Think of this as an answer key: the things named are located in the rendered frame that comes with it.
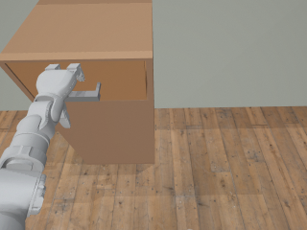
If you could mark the cabinet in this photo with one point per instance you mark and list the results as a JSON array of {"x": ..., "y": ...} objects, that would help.
[{"x": 107, "y": 132}]

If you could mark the handle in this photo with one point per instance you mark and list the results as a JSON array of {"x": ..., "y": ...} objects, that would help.
[{"x": 85, "y": 96}]

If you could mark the robot left upper arm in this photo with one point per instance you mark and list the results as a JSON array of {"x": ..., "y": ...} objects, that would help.
[{"x": 21, "y": 195}]

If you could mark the robot left hand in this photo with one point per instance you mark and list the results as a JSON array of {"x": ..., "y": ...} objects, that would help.
[{"x": 60, "y": 82}]

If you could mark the robot left forearm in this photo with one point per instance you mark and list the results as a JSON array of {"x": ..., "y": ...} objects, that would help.
[{"x": 29, "y": 145}]

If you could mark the drawer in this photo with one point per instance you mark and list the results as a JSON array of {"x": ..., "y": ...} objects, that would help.
[{"x": 120, "y": 80}]

